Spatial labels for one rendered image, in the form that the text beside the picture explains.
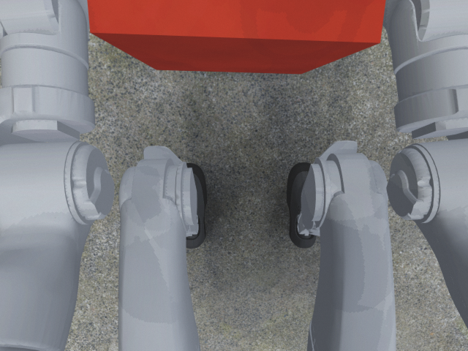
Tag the robot right upper arm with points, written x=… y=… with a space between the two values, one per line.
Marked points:
x=428 y=184

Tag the robot left upper arm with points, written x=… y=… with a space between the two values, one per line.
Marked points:
x=50 y=194

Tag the robot foot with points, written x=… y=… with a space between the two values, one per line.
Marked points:
x=195 y=241
x=295 y=182

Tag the right robot foot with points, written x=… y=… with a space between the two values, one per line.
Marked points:
x=295 y=182

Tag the robot left forearm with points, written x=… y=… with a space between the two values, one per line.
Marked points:
x=44 y=71

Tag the left robot foot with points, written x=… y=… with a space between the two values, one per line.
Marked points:
x=195 y=241

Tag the robot right forearm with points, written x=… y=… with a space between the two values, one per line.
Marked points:
x=429 y=47

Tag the carton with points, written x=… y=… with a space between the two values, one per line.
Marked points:
x=258 y=36

